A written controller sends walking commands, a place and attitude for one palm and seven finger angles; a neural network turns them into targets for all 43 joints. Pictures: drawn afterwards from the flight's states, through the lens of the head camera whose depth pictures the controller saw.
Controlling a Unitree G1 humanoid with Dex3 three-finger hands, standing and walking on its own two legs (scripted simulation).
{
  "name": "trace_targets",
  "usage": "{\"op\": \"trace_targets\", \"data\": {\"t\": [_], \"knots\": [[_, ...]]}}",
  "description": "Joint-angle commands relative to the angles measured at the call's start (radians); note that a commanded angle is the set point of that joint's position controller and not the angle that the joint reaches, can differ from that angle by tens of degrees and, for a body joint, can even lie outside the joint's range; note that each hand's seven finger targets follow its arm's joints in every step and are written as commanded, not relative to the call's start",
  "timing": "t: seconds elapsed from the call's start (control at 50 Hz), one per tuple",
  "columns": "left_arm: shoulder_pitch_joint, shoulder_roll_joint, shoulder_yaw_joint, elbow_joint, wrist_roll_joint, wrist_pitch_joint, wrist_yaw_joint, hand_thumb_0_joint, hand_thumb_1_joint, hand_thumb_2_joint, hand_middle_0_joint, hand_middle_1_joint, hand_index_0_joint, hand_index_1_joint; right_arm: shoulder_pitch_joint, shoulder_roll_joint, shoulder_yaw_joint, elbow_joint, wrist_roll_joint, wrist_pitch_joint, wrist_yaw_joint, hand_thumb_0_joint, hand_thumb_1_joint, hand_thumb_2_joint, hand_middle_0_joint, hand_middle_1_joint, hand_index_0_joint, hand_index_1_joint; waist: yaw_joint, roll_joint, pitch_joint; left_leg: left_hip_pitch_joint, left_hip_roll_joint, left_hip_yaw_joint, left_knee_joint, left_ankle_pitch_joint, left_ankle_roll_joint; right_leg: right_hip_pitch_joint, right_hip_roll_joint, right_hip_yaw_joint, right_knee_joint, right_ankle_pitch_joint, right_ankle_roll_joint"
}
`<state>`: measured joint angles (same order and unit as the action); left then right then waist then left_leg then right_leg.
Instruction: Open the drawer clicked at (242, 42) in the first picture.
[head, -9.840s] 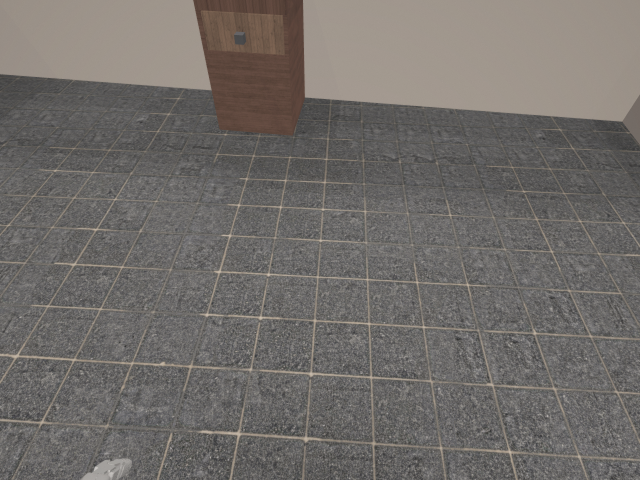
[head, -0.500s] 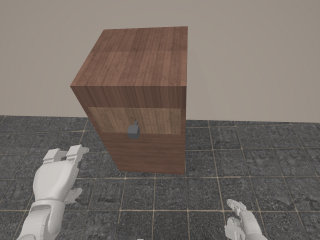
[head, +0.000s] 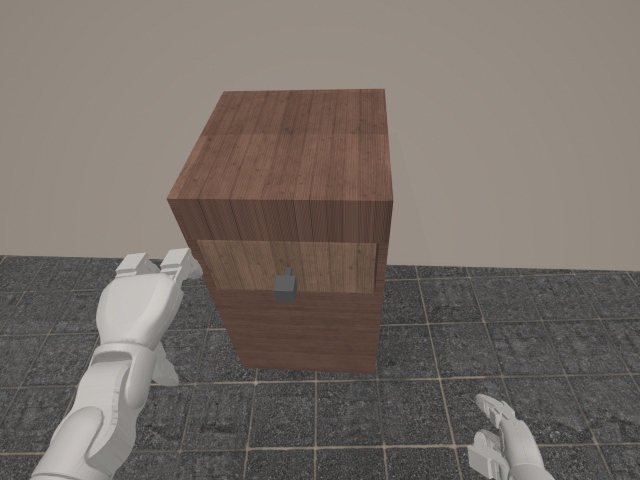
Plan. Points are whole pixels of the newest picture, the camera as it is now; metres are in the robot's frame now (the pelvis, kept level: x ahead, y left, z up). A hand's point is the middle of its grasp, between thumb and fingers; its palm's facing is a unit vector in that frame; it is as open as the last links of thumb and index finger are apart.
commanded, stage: raise the hand with hooked fingers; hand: left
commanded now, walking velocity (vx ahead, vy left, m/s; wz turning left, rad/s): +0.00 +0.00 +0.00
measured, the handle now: (287, 281) +0.56 +0.15 -0.21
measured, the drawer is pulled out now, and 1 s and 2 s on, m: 0.00 0.00 0.00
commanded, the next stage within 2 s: move the hooked fingers above the handle in 0.60 s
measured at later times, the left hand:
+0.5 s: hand (162, 303) +0.30 +0.24 +0.08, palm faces +0.00 -0.09 -1.00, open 13.8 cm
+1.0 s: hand (194, 303) +0.33 +0.22 +0.04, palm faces -0.06 -0.08 -1.00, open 13.8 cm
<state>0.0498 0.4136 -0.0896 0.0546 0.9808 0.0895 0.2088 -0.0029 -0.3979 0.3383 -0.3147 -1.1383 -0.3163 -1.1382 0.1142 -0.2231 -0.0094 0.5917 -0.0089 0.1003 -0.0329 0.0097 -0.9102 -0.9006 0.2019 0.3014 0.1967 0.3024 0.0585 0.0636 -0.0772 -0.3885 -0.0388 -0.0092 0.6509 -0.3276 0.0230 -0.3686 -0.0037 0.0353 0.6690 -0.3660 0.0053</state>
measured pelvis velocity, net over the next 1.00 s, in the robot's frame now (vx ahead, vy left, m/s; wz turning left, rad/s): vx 0.00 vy -0.03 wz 0.03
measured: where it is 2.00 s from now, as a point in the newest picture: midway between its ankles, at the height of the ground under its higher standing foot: outside the picture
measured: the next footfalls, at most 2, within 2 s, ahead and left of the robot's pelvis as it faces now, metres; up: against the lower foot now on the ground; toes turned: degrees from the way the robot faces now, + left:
none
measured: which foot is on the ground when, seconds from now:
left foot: down 0.00-1.00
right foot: down 0.00-1.00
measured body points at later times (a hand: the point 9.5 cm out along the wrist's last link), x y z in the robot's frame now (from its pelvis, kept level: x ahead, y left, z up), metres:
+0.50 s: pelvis +0.00 +0.00 +0.01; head +0.03 -0.02 +0.46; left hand +0.29 +0.24 +0.13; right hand +0.17 -0.23 -0.10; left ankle +0.00 +0.11 -0.72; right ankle -0.01 -0.13 -0.72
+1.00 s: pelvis +0.00 -0.03 +0.00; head +0.04 -0.04 +0.45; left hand +0.32 +0.22 +0.09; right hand +0.19 -0.26 -0.11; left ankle +0.00 +0.11 -0.72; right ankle -0.01 -0.13 -0.72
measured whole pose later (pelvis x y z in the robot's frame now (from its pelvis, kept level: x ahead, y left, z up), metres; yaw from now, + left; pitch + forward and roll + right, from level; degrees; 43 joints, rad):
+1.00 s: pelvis +0.00 -0.03 +0.00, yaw +1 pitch +7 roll +0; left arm -0.20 0.45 -0.05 0.34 1.00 -0.14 0.14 0.00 -0.49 0.30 -0.32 -1.20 -0.32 -1.20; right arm 0.15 -0.24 -0.03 0.63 -0.01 0.09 -0.06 0.01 -0.91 -0.90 0.20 0.30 0.20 0.30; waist 0.05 0.04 -0.05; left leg -0.45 -0.01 -0.05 0.63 -0.30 -0.01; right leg -0.41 0.02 -0.01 0.63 -0.34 -0.03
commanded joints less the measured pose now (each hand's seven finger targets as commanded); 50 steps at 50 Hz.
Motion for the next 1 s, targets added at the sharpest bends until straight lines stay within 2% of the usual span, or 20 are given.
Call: {"op": "trace_targets", "data": {"t": [0.0,0.04,0.08,0.18,0.26,0.28,0.3,0.36,0.42,0.44,0.52,0.58,0.66,0.74,0.76,0.8,0.86,0.88,0.94,0.98], "knots": [[-0.328,0.225,0.136,-0.183,0.02,-0.015,-0.007,0.0,-0.5,0.3,-0.3,-1.2,-0.3,-1.2,-0.105,-0.108,-0.026,-0.145,0.001,-0.027,-0.008,0.0,-0.9,-0.9,0.2,0.3,0.2,0.3,0.008,0.007,-0.143,0.172,0.023,-0.017,-0.151,0.267,-0.001,0.055,0.029,-0.066,-0.126,0.192,-0.055],[-0.36,0.25,0.157,-0.173,0.016,-0.023,-0.022,0.0,-0.5,0.3,-0.3,-1.2,-0.3,-1.2,-0.103,-0.109,-0.024,-0.144,0.0,-0.025,-0.009,0.0,-0.9,-0.9,0.2,0.3,0.2,0.3,0.015,0.019,-0.164,0.188,0.021,-0.02,-0.16,0.301,-0.004,0.089,0.032,-0.064,-0.138,0.215,-0.057],[-0.39,0.225,0.133,-0.152,0.005,-0.023,-0.042,0.0,-0.5,0.3,-0.3,-1.2,-0.3,-1.2,-0.098,-0.105,-0.022,-0.138,0.004,-0.022,-0.006,0.0,-0.9,-0.9,0.2,0.3,0.2,0.3,0.006,0.008,-0.152,0.199,0.024,-0.024,-0.17,0.316,-0.008,0.09,0.033,-0.07,-0.15,0.223,-0.056],[-0.477,0.235,0.116,-0.147,-0.016,-0.03,-0.097,0.0,-0.5,0.3,-0.3,-1.2,-0.3,-1.2,-0.084,-0.116,-0.021,-0.13,0.006,-0.017,-0.004,0.0,-0.9,-0.9,0.2,0.3,0.2,0.3,-0.005,-0.003,-0.179,0.236,0.025,-0.03,-0.183,0.386,-0.01,0.122,0.034,-0.072,-0.176,0.27,-0.053],[-0.367,0.193,0.094,-0.098,-0.042,-0.042,-0.152,0.0,-0.5,0.3,-0.3,-1.2,-0.3,-1.2,-0.065,-0.122,-0.026,-0.133,0.007,-0.012,0.009,0.0,-0.9,-0.9,0.2,0.3,0.2,0.3,0.003,-0.042,-0.153,0.221,0.025,-0.021,-0.188,0.405,-0.006,0.141,0.034,-0.075,-0.192,0.291,-0.05],[-0.356,0.211,0.112,-0.109,-0.048,-0.052,-0.159,0.0,-0.5,0.3,-0.3,-1.2,-0.3,-1.2,-0.062,-0.127,-0.029,-0.136,0.006,-0.01,0.009,0.0,-0.9,-0.9,0.2,0.3,0.2,0.3,0.007,-0.067,-0.157,0.214,0.024,-0.019,-0.191,0.399,-0.003,0.154,0.034,-0.073,-0.195,0.3,-0.048],[-0.356,0.215,0.115,-0.128,-0.044,-0.064,-0.161,0.0,-0.5,0.3,-0.3,-1.2,-0.3,-1.2,-0.066,-0.129,-0.03,-0.138,0.005,-0.009,0.012,0.0,-0.9,-0.9,0.2,0.3,0.2,0.3,0.008,-0.059,-0.162,0.21,0.024,-0.019,-0.19,0.403,-0.003,0.153,0.033,-0.073,-0.193,0.302,-0.048],[-0.379,0.251,0.154,-0.203,-0.04,-0.112,-0.142,0.0,-0.5,0.3,-0.3,-1.2,-0.3,-1.2,-0.07,-0.129,-0.031,-0.145,0.0,-0.016,0.014,0.0,-0.9,-0.9,0.2,0.3,0.2,0.3,0.019,-0.025,-0.195,0.218,0.019,-0.022,-0.185,0.413,0.0,0.167,0.031,-0.068,-0.189,0.309,-0.051],[-0.387,0.278,0.196,-0.247,-0.033,-0.152,-0.09,0.0,-0.5,0.3,-0.3,-1.2,-0.3,-1.2,-0.068,-0.125,-0.039,-0.138,-0.005,-0.022,0.011,0.0,-0.9,-0.9,0.2,0.3,0.2,0.3,0.026,0.021,-0.219,0.235,0.013,-0.025,-0.174,0.426,-0.003,0.153,0.033,-0.064,-0.182,0.312,-0.054],[-0.387,0.296,0.219,-0.244,-0.034,-0.156,-0.069,0.0,-0.5,0.3,-0.3,-1.2,-0.3,-1.2,-0.068,-0.126,-0.04,-0.135,-0.006,-0.024,0.009,0.0,-0.9,-0.9,0.2,0.3,0.2,0.3,0.028,0.018,-0.211,0.217,0.011,-0.024,-0.178,0.397,-0.004,0.158,0.034,-0.064,-0.185,0.295,-0.055],[-0.382,0.277,0.217,-0.205,-0.03,-0.143,-0.008,0.0,-0.5,0.3,-0.3,-1.2,-0.3,-1.2,-0.065,-0.126,-0.048,-0.115,0.003,-0.025,0.009,0.0,-0.9,-0.9,0.2,0.3,0.2,0.3,0.023,0.018,-0.209,0.197,0.003,-0.009,-0.172,0.364,-0.002,0.135,0.034,-0.063,-0.177,0.293,-0.055],[-0.376,0.243,0.177,-0.163,-0.028,-0.097,0.001,0.0,-0.5,0.3,-0.3,-1.2,-0.3,-1.2,-0.07,-0.126,-0.051,-0.112,0.011,-0.022,0.01,0.0,-0.9,-0.9,0.2,0.3,0.2,0.3,0.015,-0.009,-0.204,0.182,-0.001,0.002,-0.172,0.33,0.002,0.139,0.031,-0.058,-0.183,0.285,-0.051],[-0.345,0.21,0.123,-0.136,-0.044,-0.051,-0.042,0.0,-0.5,0.3,-0.3,-1.2,-0.3,-1.2,-0.082,-0.132,-0.047,-0.118,0.017,-0.019,0.004,0.0,-0.9,-0.9,0.2,0.3,0.2,0.3,0.004,-0.069,-0.205,0.173,-0.005,0.016,-0.17,0.31,0.012,0.165,0.023,-0.045,-0.192,0.313,-0.039],[-0.383,0.224,0.119,0.021,-0.047,-0.045,-0.098,0.0,-0.5,0.3,-0.3,-1.2,-0.3,-1.2,-0.071,-0.141,-0.035,-0.104,0.022,-0.013,-0.016,0.0,-0.9,-0.9,0.2,0.3,0.2,0.3,-0.019,-0.177,-0.083,0.089,-0.012,0.035,-0.164,0.219,0.022,0.119,0.018,-0.033,-0.217,0.278,-0.024],[-0.425,0.238,0.12,0.045,-0.037,-0.059,-0.106,0.0,-0.5,0.3,-0.3,-1.2,-0.3,-1.2,-0.066,-0.141,-0.032,-0.099,0.019,-0.014,-0.021,0.0,-0.9,-0.9,0.2,0.3,0.2,0.3,-0.02,-0.178,-0.077,0.078,-0.014,0.039,-0.159,0.203,0.022,0.107,0.015,-0.03,-0.213,0.268,-0.022],[-0.484,0.274,0.148,0.056,-0.018,-0.104,-0.106,0.0,-0.5,0.3,-0.3,-1.2,-0.3,-1.2,-0.055,-0.137,-0.035,-0.097,0.013,-0.018,-0.03,0.0,-0.9,-0.9,0.2,0.3,0.2,0.3,-0.013,-0.151,-0.12,0.073,-0.021,0.039,-0.141,0.199,0.024,0.107,0.014,-0.021,-0.198,0.268,-0.024],[-0.588,0.29,0.164,0.024,0.002,-0.189,-0.068,0.0,-0.5,0.3,-0.3,-1.2,-0.3,-1.2,-0.04,-0.124,-0.043,-0.094,0.002,-0.028,-0.035,0.0,-0.9,-0.9,0.2,0.3,0.2,0.3,-0.011,-0.039,-0.206,0.085,-0.03,0.032,-0.102,0.213,0.024,0.096,0.01,-0.008,-0.165,0.278,-0.032],[-0.606,0.273,0.157,0.029,0.005,-0.216,-0.05,0.0,-0.5,0.3,-0.3,-1.2,-0.3,-1.2,-0.028,-0.118,-0.048,-0.087,-0.001,-0.032,-0.037,0.0,-0.9,-0.9,0.2,0.3,0.2,0.3,-0.015,-0.008,-0.233,0.092,-0.029,0.03,-0.082,0.235,0.025,0.084,0.011,-0.007,-0.147,0.307,-0.035],[-0.6,0.287,0.205,0.079,0.02,-0.257,0.014,0.0,-0.5,0.3,-0.3,-1.2,-0.3,-1.2,0.004,-0.116,-0.066,-0.069,-0.009,-0.036,-0.033,0.0,-0.9,-0.9,0.2,0.3,0.2,0.3,-0.019,-0.011,-0.289,0.057,-0.029,0.025,-0.031,0.279,0.022,0.066,0.017,-0.008,-0.1,0.374,-0.035],[-0.585,0.261,0.206,0.131,0.027,-0.254,0.057,0.0,-0.5,0.3,-0.3,-1.2,-0.3,-1.2,0.017,-0.116,-0.076,-0.059,-0.008,-0.036,-0.026,0.0,-0.9,-0.9,0.2,0.3,0.2,0.3,-0.025,-0.028,-0.293,0.02,-0.026,0.027,-0.005,0.291,0.018,0.034,0.02,-0.015,-0.07,0.404,-0.037]]}}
